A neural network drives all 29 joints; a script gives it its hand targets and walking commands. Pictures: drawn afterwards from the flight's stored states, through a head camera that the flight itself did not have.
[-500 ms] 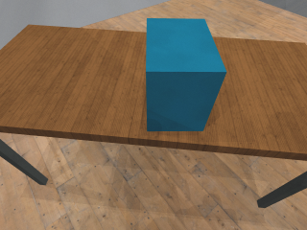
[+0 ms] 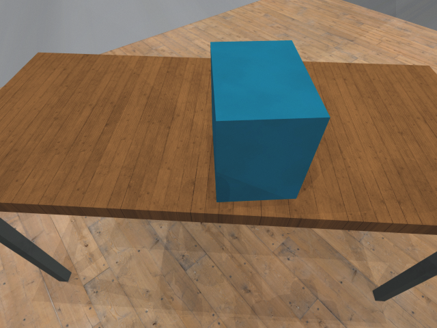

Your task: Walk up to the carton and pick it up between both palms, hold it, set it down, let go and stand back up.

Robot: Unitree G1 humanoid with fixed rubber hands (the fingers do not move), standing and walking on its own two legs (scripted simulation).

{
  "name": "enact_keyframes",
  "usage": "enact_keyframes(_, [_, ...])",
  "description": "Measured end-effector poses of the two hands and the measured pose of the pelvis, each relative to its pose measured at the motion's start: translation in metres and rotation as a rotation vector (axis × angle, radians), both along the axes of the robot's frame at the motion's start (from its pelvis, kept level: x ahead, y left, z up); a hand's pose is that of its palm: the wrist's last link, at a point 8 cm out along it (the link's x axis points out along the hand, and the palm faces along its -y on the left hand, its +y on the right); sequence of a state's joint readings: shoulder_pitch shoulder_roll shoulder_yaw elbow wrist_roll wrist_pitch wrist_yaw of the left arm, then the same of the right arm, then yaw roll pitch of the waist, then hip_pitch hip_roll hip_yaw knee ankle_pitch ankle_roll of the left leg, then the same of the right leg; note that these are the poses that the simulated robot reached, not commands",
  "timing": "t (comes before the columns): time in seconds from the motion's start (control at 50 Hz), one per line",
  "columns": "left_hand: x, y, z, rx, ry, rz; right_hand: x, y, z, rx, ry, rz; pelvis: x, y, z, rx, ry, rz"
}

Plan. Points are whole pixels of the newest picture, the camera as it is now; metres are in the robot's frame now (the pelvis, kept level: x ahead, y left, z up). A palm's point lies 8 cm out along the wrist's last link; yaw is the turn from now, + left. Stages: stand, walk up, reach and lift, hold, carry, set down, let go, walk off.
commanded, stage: walk up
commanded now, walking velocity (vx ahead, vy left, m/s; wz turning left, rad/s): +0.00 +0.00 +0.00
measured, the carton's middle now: (254, 121) +0.51 -0.06 +0.08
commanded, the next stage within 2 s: stand in 0.14 s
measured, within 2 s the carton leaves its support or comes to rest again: neither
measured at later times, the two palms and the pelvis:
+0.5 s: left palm out of the picture +0.07 +0.24 -0.17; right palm out of the picture +0.08 -0.24 -0.15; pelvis -0.02 -0.01 -0.02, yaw +1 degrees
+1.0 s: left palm out of the picture +0.12 +0.18 -0.10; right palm (366, 324) +0.14 -0.25 -0.09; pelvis -0.03 -0.05 +0.00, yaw +3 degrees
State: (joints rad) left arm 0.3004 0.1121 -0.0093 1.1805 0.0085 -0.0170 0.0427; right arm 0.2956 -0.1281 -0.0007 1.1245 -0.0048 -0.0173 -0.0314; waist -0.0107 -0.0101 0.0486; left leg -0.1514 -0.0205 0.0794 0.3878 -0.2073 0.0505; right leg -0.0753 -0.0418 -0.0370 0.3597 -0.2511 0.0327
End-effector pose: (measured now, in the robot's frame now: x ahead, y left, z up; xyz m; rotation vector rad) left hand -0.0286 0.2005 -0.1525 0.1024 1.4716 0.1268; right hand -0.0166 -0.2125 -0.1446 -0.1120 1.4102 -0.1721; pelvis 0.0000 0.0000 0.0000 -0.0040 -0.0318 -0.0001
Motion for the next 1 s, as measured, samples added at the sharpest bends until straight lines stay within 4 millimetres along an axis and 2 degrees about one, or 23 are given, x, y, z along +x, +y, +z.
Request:
enact_keyframes(0.14, [-0.004,-0.004,-0.001,-0.013,0.019,0.009,-0.011,0.0,0.001,-0.004,0.045,0.001,0.002,0.0,0.0,0.0,0.003,0.001])
enact_keyframes(0.4, [-0.009,-0.001,-0.001,-0.006,0.048,0.017,0.004,0.008,-0.002,0.014,0.011,-0.01,0.004,0.001,-0.001,0.003,0.011,0.0])
enact_keyframes(0.42, [0.004,0.001,-0.005,-0.005,0.048,0.012,0.015,0.002,-0.003,-0.002,0.005,-0.045,0.0,0.0,-0.004,0.003,0.043,0.001])
enact_keyframes(0.46, [0.045,0.019,-0.016,0.045,0.045,-0.02,0.05,-0.015,-0.006,-0.027,-0.025,-0.081,-0.013,-0.004,-0.013,0.009,0.084,0.005])
enact_keyframes(0.52, [0.134,0.041,-0.017,0.104,-0.052,0.005,0.123,-0.031,0.0,-0.044,-0.112,-0.058,-0.027,-0.008,-0.028,0.008,0.13,0.02])
enact_keyframes(0.56, [0.192,0.04,-0.004,0.069,-0.148,0.027,0.162,-0.027,0.008,-0.034,-0.141,-0.036,-0.03,-0.01,-0.033,-0.001,0.171,0.037])
enact_keyframes(0.58, [0.214,0.036,0.004,0.039,-0.183,0.026,0.176,-0.022,0.011,-0.024,-0.141,-0.03,-0.03,-0.01,-0.033,-0.011,0.191,0.045])
enact_keyframes(0.6, [0.229,0.03,0.011,0.007,-0.202,0.017,0.185,-0.015,0.013,-0.012,-0.134,-0.032,-0.029,-0.01,-0.032,-0.022,0.207,0.051])
enact_keyframes(0.64, [0.244,0.015,0.023,-0.044,-0.209,-0.022,0.194,0.001,0.018,0.015,-0.132,-0.039,-0.026,-0.01,-0.027,-0.037,0.222,0.056])
enact_keyframes(0.7, [0.235,-0.009,0.038,-0.073,-0.2,-0.091,0.19,0.019,0.025,0.044,-0.161,-0.053,-0.017,-0.009,-0.013,-0.037,0.199,0.045])
enact_keyframes(0.76, [0.208,-0.021,0.048,-0.064,-0.197,-0.074,0.177,0.021,0.026,0.053,-0.183,-0.034,-0.01,-0.012,-0.002,-0.023,0.15,0.027])
enact_keyframes(0.86, [0.151,-0.012,0.047,-0.004,-0.167,0.009,0.163,-0.004,0.031,0.021,-0.227,0.053,-0.013,-0.026,0.003,-0.006,0.095,0.033])
enact_keyframes(0.9, [0.136,-0.01,0.046,0.004,-0.174,0.017,0.159,-0.019,0.037,0.001,-0.249,0.06,-0.018,-0.033,0.003,-0.004,0.088,0.046])
enact_keyframes(0.94, [0.131,-0.011,0.047,0.009,-0.2,0.017,0.157,-0.031,0.042,-0.013,-0.267,0.057,-0.024,-0.041,0.003,-0.001,0.092,0.055])
enact_keyframes(1.0, [0.146,-0.016,0.055,0.003,-0.287,0.009,0.16,-0.04,0.051,-0.011,-0.303,0.051,-0.032,-0.049,0.001,0.003,0.106,0.061])
